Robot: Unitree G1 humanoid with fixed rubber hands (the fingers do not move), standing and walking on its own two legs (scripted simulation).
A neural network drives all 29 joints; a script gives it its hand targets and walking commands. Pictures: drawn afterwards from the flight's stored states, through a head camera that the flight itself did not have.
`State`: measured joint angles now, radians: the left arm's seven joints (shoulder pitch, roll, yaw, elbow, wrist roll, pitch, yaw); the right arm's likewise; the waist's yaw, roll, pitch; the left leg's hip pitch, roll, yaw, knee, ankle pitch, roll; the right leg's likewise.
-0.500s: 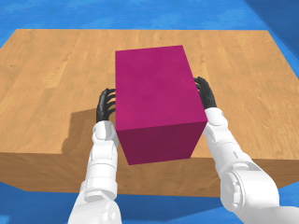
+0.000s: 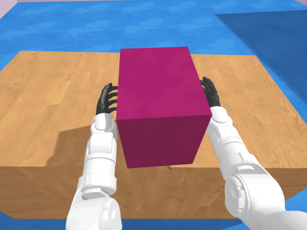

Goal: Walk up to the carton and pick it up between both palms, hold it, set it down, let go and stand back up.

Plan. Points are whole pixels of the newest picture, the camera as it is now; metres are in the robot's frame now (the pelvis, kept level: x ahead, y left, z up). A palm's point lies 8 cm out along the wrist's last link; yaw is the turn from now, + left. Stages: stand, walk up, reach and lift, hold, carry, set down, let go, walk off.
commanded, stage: reach and lift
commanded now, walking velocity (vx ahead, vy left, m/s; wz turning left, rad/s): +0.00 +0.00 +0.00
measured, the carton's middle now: (157, 107) +0.42 +0.01 +0.08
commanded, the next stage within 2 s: hold in 1.66 s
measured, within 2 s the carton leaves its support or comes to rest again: neither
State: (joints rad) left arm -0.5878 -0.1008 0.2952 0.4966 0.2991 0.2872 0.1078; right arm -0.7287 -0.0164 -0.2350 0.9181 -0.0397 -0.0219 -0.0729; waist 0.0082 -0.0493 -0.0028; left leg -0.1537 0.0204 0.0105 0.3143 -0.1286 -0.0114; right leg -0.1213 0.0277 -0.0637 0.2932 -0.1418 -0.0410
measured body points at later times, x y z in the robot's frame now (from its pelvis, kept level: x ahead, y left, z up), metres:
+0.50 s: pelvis -0.01 +0.01 +0.00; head -0.04 +0.04 +0.45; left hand +0.38 +0.16 +0.15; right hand +0.39 -0.13 +0.15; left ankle +0.03 +0.12 -0.75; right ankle +0.01 -0.09 -0.75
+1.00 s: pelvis +0.00 +0.02 +0.00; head -0.04 +0.05 +0.45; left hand +0.38 +0.16 +0.18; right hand +0.38 -0.13 +0.18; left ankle +0.03 +0.12 -0.75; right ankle +0.01 -0.09 -0.75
